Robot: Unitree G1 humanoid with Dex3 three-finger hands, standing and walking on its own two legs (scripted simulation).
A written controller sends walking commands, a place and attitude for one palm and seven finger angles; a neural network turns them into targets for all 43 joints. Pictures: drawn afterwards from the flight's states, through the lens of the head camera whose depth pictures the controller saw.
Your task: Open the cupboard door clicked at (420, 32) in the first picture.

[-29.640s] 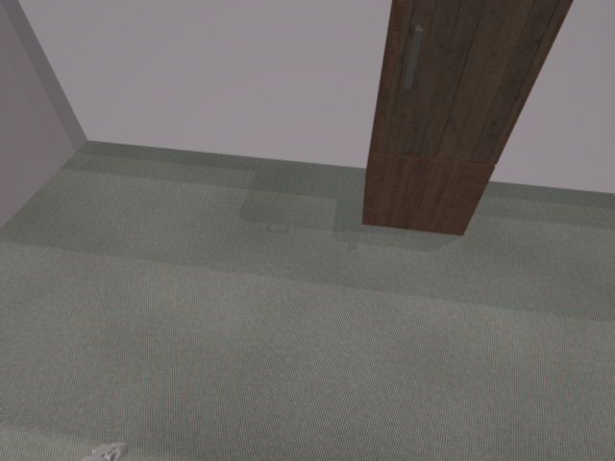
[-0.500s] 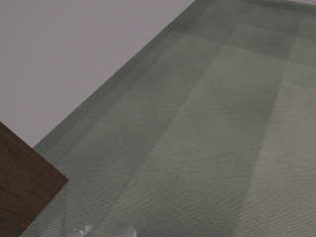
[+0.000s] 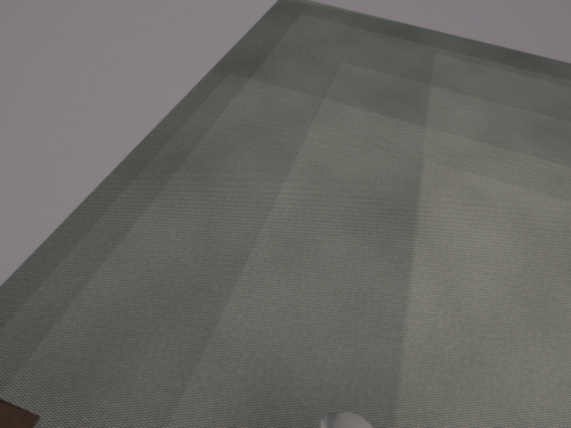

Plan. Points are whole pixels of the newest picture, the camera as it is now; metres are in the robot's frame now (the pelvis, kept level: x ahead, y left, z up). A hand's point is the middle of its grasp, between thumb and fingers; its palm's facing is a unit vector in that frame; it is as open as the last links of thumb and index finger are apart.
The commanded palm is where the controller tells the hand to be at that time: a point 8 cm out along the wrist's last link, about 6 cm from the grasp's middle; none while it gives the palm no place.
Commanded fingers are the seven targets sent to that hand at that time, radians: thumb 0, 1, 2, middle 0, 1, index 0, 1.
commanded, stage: walk to a spot facing it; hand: left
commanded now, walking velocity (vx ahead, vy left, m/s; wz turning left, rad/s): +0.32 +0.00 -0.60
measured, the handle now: out of the picture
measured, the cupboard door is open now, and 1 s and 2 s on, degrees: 45 45 45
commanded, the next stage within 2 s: turn to face it in 0.88 s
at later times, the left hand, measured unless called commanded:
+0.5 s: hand (251, 303) +0.36 +0.09 -0.17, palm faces -0.25 -0.94 -0.24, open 7.2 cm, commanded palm none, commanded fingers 0.00 0.90 0.90 -0.20 -0.30 -0.20 -0.30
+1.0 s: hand (280, 240) +0.52 +0.04 -0.19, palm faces -0.34 -0.93 -0.14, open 7.4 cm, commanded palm none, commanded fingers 0.00 0.90 0.90 -0.20 -0.30 -0.20 -0.30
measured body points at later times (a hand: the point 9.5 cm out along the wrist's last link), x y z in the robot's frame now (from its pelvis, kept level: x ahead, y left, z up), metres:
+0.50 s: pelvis +0.23 -0.08 -0.01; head +0.26 -0.10 +0.44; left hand +0.37 +0.14 -0.15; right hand +0.16 -0.29 -0.17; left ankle +0.26 +0.11 -0.64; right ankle +0.21 -0.09 -0.74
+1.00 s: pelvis +0.50 -0.12 -0.01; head +0.53 -0.13 +0.44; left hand +0.54 +0.09 -0.17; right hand +0.49 -0.37 -0.15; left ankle +0.54 -0.06 -0.74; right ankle +0.35 -0.18 -0.62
